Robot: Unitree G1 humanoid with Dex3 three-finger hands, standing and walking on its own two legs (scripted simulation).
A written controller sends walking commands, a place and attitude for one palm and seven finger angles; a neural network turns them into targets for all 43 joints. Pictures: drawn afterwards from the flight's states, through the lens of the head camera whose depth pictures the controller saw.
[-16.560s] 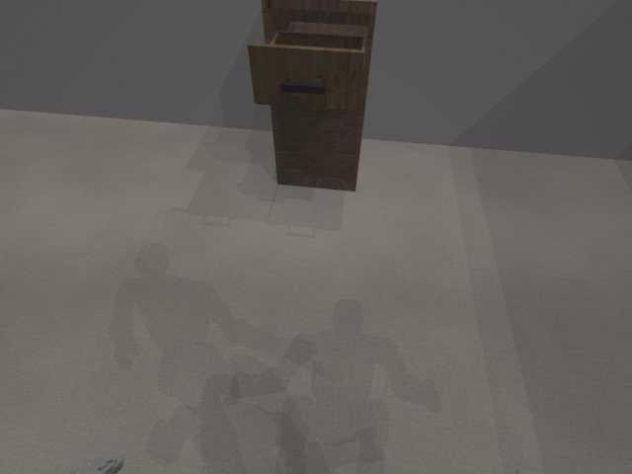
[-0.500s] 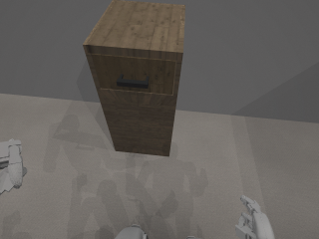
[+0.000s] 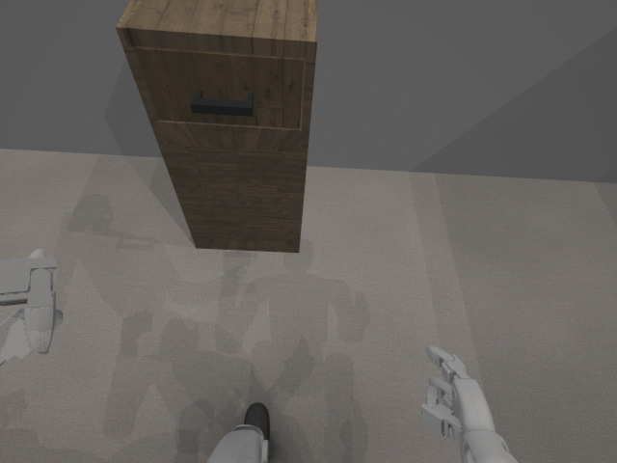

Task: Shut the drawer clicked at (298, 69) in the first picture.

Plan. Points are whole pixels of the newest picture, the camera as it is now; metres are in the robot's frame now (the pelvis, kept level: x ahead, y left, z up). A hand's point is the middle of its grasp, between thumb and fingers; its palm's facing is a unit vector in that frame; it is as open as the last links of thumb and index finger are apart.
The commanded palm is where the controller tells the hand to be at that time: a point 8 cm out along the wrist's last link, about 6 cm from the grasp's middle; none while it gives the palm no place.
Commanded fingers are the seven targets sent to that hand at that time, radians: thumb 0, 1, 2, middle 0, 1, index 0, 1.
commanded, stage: stop stepping back and stand still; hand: left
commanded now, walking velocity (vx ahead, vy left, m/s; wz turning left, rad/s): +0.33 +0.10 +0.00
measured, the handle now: (223, 101) +0.79 +0.24 -0.07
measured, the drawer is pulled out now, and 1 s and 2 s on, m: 0.00 0.00 0.00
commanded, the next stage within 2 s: let the arm hang, fingers relaxed in 0.86 s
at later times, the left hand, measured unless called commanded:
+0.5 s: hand out of the picture +0.12 +0.24 +0.17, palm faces +0.37 -0.83 -0.42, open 3.3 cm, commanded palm +0.07 +0.28 +0.19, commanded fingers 0.00 0.90 0.90 -1.40 -1.60 -1.40 -1.60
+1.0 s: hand (0, 417) +0.14 +0.26 +0.13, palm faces +0.37 -0.81 -0.46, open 3.2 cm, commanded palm none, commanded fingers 0.00 0.90 0.90 -1.28 -1.47 -1.28 -1.47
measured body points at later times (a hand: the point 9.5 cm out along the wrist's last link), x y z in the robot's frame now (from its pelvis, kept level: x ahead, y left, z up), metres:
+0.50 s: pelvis -0.05 +0.00 +0.00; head -0.06 +0.01 +0.45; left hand +0.09 +0.28 +0.19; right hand +0.10 -0.24 -0.07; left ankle +0.05 +0.10 -0.73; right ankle -0.09 -0.13 -0.73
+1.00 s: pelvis -0.04 +0.00 +0.01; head -0.03 +0.01 +0.46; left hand +0.12 +0.30 +0.15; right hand +0.14 -0.22 -0.08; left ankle +0.05 +0.10 -0.73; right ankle -0.09 -0.12 -0.73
